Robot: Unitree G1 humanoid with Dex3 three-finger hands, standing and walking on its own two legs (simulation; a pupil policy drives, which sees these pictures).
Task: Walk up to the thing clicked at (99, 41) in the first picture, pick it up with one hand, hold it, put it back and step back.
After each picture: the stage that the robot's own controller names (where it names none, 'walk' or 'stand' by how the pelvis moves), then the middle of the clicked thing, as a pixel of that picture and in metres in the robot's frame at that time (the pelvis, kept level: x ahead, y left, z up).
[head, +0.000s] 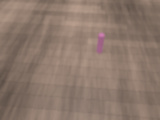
stand; (100, 43) +1.37 -0.20 -0.65
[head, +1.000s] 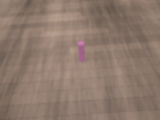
walk; (81, 52) +1.25 +0.12 -0.63
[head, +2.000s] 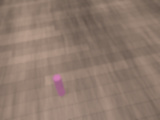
walk; (59, 85) +0.78 +0.28 -0.65
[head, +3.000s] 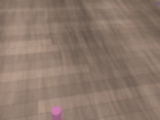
walk; (56, 118) +0.52 +0.17 -0.63
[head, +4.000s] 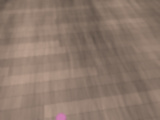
stand; out of the picture +0.46 +0.16 -0.65
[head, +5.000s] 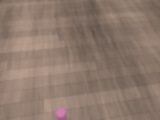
stand; (62, 118) +0.46 +0.16 -0.65
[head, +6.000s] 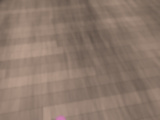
stand; out of the picture +0.43 +0.16 -0.66
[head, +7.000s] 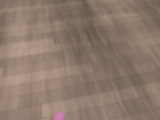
stand; out of the picture +0.45 +0.17 -0.66
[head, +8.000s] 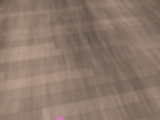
stand; out of the picture +0.45 +0.17 -0.66
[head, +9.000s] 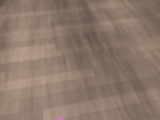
stand; out of the picture +0.45 +0.17 -0.66
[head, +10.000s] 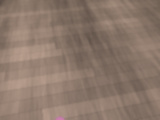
stand; out of the picture +0.44 +0.17 -0.66
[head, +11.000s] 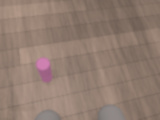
go down; (45, 71) +0.51 +0.16 -0.43
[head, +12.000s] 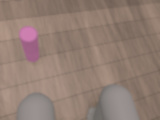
go down; (30, 46) +0.55 +0.18 -0.29
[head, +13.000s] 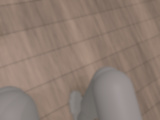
close in; out of the picture +0.55 +0.21 -0.20
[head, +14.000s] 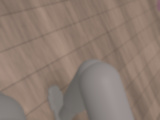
close; out of the picture +0.53 +0.25 -0.19
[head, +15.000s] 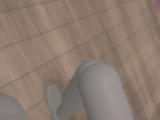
lift; out of the picture +0.51 +0.23 -0.19
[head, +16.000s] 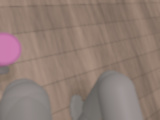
lift; (2, 54) +0.40 +0.21 -0.14
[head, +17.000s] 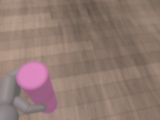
lift; (42, 92) +0.31 +0.14 +0.04
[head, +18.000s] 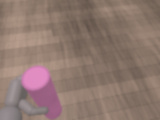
hold; (46, 97) +0.30 +0.13 +0.03
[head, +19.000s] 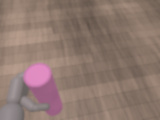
hold; (47, 94) +0.31 +0.13 +0.02
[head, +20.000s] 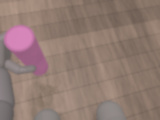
crouch; (31, 56) +0.44 +0.14 -0.04
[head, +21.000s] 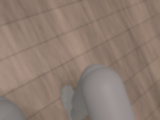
lower; out of the picture +0.53 +0.19 -0.14
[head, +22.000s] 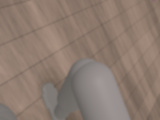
lower; out of the picture +0.51 +0.23 -0.19
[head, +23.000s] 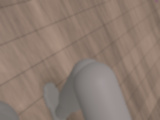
lower; out of the picture +0.50 +0.23 -0.19
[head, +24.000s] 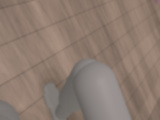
lower; out of the picture +0.50 +0.23 -0.19
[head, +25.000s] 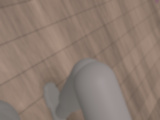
rest; out of the picture +0.50 +0.22 -0.19
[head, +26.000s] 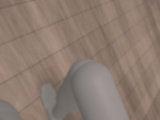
withdraw; out of the picture +0.50 +0.21 -0.20
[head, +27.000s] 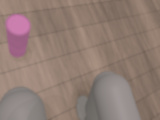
stand; (17, 39) +0.50 +0.16 -0.22
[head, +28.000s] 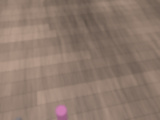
stand; (62, 117) +0.44 +0.11 -0.57
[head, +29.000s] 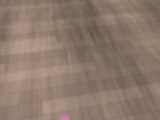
stand; out of the picture +0.43 +0.12 -0.60
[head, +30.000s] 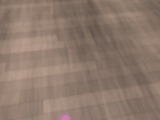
stand; out of the picture +0.43 +0.11 -0.60
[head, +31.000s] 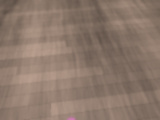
stand; out of the picture +0.44 +0.11 -0.66
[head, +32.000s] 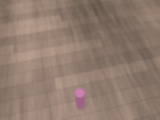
walk; (79, 99) +0.52 +0.03 -0.63
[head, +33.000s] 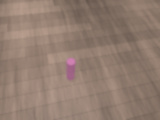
walk; (70, 69) +0.77 +0.08 -0.62
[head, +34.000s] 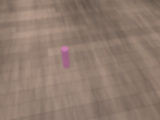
stand; (65, 57) +1.06 +0.20 -0.63
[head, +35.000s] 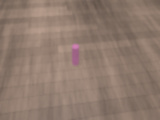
stand; (75, 55) +1.11 +0.09 -0.65
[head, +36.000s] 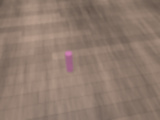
stand; (69, 62) +1.08 +0.14 -0.66
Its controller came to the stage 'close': yes
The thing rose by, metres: 0.68
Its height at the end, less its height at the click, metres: +0.00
